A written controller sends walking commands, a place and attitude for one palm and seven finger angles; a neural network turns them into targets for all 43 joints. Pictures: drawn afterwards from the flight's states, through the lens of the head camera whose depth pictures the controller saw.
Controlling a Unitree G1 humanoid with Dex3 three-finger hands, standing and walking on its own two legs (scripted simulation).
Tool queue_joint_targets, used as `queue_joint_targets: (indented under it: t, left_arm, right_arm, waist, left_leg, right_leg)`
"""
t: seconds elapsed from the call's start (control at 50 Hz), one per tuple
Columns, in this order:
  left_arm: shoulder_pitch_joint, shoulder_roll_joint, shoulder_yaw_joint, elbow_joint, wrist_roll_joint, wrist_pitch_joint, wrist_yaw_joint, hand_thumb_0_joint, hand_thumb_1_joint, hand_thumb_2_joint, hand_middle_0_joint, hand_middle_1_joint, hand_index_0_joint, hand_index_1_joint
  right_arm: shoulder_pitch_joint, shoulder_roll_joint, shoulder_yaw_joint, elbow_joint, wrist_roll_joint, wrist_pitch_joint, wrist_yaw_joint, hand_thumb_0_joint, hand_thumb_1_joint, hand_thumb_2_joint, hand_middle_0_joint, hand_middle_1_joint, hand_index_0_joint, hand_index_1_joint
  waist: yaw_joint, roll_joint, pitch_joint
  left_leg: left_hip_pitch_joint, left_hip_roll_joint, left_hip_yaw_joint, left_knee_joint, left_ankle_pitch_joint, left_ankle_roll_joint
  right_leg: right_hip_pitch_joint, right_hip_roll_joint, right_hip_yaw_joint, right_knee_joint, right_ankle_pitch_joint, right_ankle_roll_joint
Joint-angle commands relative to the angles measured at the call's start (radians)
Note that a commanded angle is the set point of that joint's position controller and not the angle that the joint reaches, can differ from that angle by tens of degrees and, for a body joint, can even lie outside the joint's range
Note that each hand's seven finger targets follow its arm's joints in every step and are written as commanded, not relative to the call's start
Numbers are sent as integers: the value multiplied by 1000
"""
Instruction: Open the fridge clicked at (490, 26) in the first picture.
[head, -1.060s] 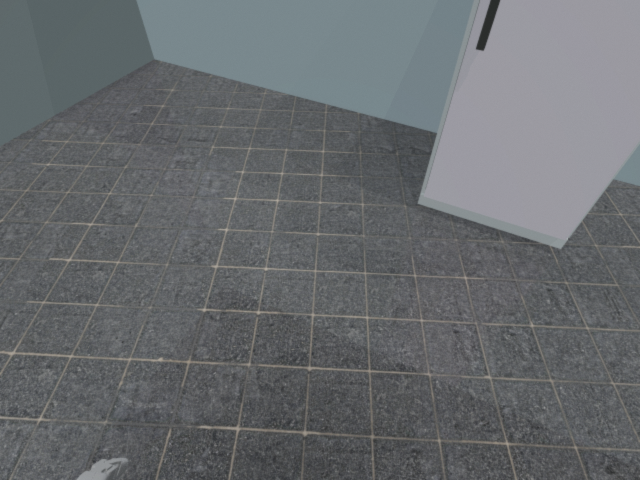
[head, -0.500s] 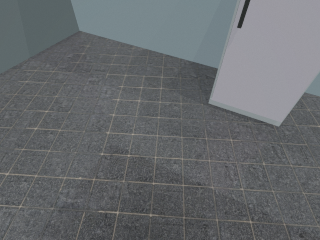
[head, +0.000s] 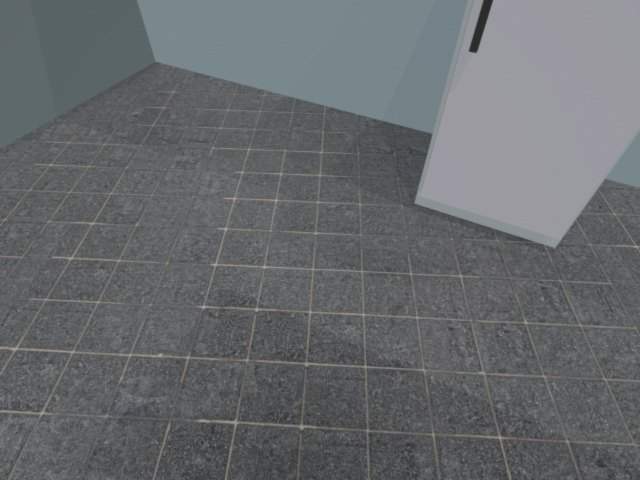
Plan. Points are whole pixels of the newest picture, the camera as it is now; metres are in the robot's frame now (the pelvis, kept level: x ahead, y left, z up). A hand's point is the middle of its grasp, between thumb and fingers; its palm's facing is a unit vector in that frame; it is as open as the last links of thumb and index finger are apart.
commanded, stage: look at it before walking up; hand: left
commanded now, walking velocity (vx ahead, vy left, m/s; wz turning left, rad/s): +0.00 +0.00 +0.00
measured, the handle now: (488, 0) +1.33 -0.41 +0.11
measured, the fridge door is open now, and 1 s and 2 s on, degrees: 0 0 0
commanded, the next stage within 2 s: walk to a spot facing it in 0.48 s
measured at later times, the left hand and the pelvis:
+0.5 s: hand out of the picture +0.09 +0.25 -0.15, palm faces -0.02 -0.94 -0.34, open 7.4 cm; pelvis +0.01 +0.00 +0.00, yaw +0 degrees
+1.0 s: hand out of the picture +0.11 +0.15 -0.18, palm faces -0.12 -0.97 -0.23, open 7.4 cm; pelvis +0.07 -0.04 -0.03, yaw -9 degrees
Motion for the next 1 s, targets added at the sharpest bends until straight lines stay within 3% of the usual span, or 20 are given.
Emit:
queue_joint_targets:
  t: [0.0, 0.32, 0.54, 0.56, 0.6, 0.62, 0.66, 0.72, 0.74, 0.76, 0.78, 0.8, 0.84, 0.88, 0.9, 0.92, 0.94, 0.96, 0.98]
  left_arm:
    - [-38, 208, 45, -64, 4, -23, 13, 0, 900, 900, -200, -300, -200, -300]
    - [-32, 210, 47, -64, 4, -25, 15, 0, 900, 900, -200, -300, -200, -300]
    - [-36, 214, 47, -62, 4, -25, 15, 0, 900, 900, -200, -300, -200, -300]
    - [-35, 211, 46, -60, 4, -25, 15, 0, 900, 900, -200, -300, -200, -300]
    - [26, 105, 25, -37, 3, -6, 16, 0, 900, 900, -200, -300, -200, -300]
    - [47, 92, 26, -38, 7, 6, 14, 0, 900, 900, -200, -300, -200, -300]
    - [61, 100, 37, -61, 13, 20, 0, 0, 900, 900, -200, -300, -200, -300]
    - [84, 95, 57, -109, 17, 23, -17, 0, 900, 900, -200, -300, -200, -300]
    - [88, 74, 61, -128, 18, 19, -21, 0, 900, 900, -200, -300, -200, -300]
    - [82, 45, 63, -147, 17, 12, -26, 0, 900, 900, -200, -300, -200, -300]
    - [50, 24, 65, -170, 15, 5, -30, 0, 900, 900, -200, -300, -200, -300]
    - [12, 16, 70, -191, 16, 0, -35, 0, 900, 900, -200, -300, -200, -300]
    - [14, -12, 74, -200, 14, -10, -43, 0, 900, 900, -200, -300, -200, -300]
    - [124, -37, 80, -162, 15, -13, -50, 0, 900, 900, -200, -300, -200, -300]
    - [263, -26, 89, -117, 18, -17, -48, 0, 900, 900, -200, -300, -200, -300]
    - [419, 92, 114, -75, 25, -35, -31, 0, 900, 900, -200, -300, -200, -300]
    - [498, 153, 123, -60, 9, -42, -10, 0, 900, 900, -200, -300, -200, -300]
    - [474, 119, 115, -64, 3, -44, 4, 0, 900, 900, -200, -300, -200, -300]
    - [414, 89, 105, -75, 8, -46, 5, 0, 900, 900, -200, -300, -200, -300]
  right_arm:
    - [-54, -210, -37, -68, -3, -21, -18, 0, -900, -900, 200, 300, 200, 300]
    - [-59, -214, -34, -72, 0, -23, -21, 0, -900, -900, 200, 300, 200, 300]
    - [-61, -214, -34, -71, 0, -20, -21, 0, -900, -900, 200, 300, 200, 300]
    - [-64, -215, -34, -72, -1, -20, -21, 0, -900, -900, 200, 300, 200, 300]
    - [-7, -108, -10, -48, -8, -6, -19, 0, -900, -900, 200, 300, 200, 300]
    - [27, -90, -10, -46, -11, 3, -17, 0, -900, -900, 200, 300, 200, 300]
    - [42, -104, -22, -61, -16, 10, -16, 0, -900, -900, 200, 300, 200, 300]
    - [85, -138, -47, -93, -18, 8, -17, 0, -900, -900, 200, 300, 200, 300]
    - [109, -152, -56, -103, -18, 3, -19, 0, -900, -900, 200, 300, 200, 300]
    - [140, -172, -67, -106, -17, -6, -23, 0, -900, -900, 200, 300, 200, 300]
    - [166, -176, -76, -105, -14, -17, -24, 0, -900, -900, 200, 300, 200, 300]
    - [192, -161, -79, -105, -17, -25, -25, 0, -900, -900, 200, 300, 200, 300]
    - [184, -133, -78, -108, -21, -34, -28, 0, -900, -900, 200, 300, 200, 300]
    - [135, -116, -76, -116, -22, -35, -30, 0, -900, -900, 200, 300, 200, 300]
    - [107, -105, -74, -121, -19, -34, -27, 0, -900, -900, 200, 300, 200, 300]
    - [94, -43, -60, -154, -4, -33, -16, 0, -900, -900, 200, 300, 200, 300]
    - [9, -6, -47, -222, -6, -45, -8, 0, -900, -900, 200, 300, 200, 300]
    - [-55, -33, -58, -221, -8, -49, -10, 0, -900, -900, 200, 300, 200, 300]
    - [-56, -6, -60, -216, -9, -48, -8, 0, -900, -900, 200, 300, 200, 300]
  waist:
    - [4, -5, -59]
    - [6, 0, -100]
    - [4, -5, -74]
    - [6, -4, -68]
    - [4, -4, -84]
    - [2, -16, -77]
    - [3, -13, 20]
    - [-6, 45, 85]
    - [-16, 91, 93]
    - [-30, 163, 87]
    - [-41, 200, 73]
    - [-56, 186, 74]
    - [-37, 149, 49]
    - [21, 142, 21]
    - [90, 71, -29]
    - [151, -261, -76]
    - [164, -381, -52]
    - [161, -187, 11]
    - [119, -118, 52]
  left_leg:
    - [9, 109, -92, -54, 122, 35]
    - [45, 117, -87, -45, 221, 34]
    - [44, 116, -85, -62, 196, 31]
    - [45, 115, -86, -65, 188, 32]
    - [64, 114, -48, -35, 95, 13]
    - [52, 111, -35, -17, -7, 11]
    - [-24, 113, -32, -20, -225, 20]
    - [-45, 164, -96, -44, -415, 59]
    - [-15, 212, -153, -84, -457, 89]
    - [22, 291, -235, -138, -458, 131]
    - [87, 361, -267, -164, -346, 178]
    - [121, 383, -253, -156, -213, 200]
    - [130, 377, -150, -88, 19, 185]
    - [-2, 312, 6, 36, 63, 117]
    - [-106, 249, 93, 228, 41, 72]
    - [-380, 139, 196, 573, -133, 4]
    - [-595, 54, 147, 796, -382, -17]
    - [-622, 104, 32, 837, -307, -6]
    - [-627, 125, 22, 865, -235, -10]
  right_leg:
    - [-6, -116, 101, -73, 103, -31]
    - [38, -119, 87, -59, 213, -31]
    - [35, -120, 91, -77, 202, -30]
    - [28, -121, 90, -80, 190, -29]
    - [8, -109, 99, -72, 95, -19]
    - [-13, -96, 113, -63, -20, -23]
    - [-106, -71, 146, -61, -238, -36]
    - [-237, -17, 142, 49, -353, -51]
    - [-300, 17, 104, 142, -335, -44]
    - [-351, 49, 29, 283, -268, -32]
    - [-415, 22, -19, 396, -275, -19]
    - [-457, -16, -16, 444, -310, -13]
    - [-412, -56, -35, 400, -312, -11]
    - [-175, -36, -94, 248, -197, -16]
    - [32, 6, -127, 134, -73, -27]
    - [262, -184, 202, -48, -177, -98]
    - [282, -390, 614, -187, -79, -207]
    - [203, -374, 597, -184, -59, -249]
    - [141, -356, 555, -184, -93, -255]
